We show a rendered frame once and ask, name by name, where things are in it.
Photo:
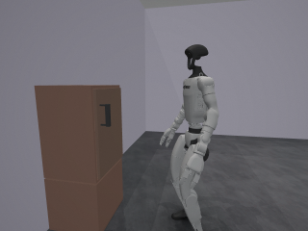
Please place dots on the robot right hand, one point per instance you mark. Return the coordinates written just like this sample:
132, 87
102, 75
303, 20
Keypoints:
168, 133

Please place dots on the robot left hand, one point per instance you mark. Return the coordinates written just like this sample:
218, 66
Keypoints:
194, 163

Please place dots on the handle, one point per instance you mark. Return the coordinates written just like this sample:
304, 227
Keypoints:
107, 115

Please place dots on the robot left upper arm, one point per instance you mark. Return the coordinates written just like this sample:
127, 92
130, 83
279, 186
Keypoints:
207, 87

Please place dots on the cupboard door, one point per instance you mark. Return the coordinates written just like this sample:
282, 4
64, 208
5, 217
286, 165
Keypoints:
109, 145

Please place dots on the right robot shin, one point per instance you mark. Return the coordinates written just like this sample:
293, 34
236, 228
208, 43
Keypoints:
177, 190

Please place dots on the right robot forearm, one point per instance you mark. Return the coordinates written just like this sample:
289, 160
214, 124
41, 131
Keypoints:
178, 121

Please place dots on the robot torso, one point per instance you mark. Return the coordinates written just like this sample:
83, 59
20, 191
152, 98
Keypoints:
194, 109

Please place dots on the left robot forearm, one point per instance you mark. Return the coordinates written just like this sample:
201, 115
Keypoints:
206, 132

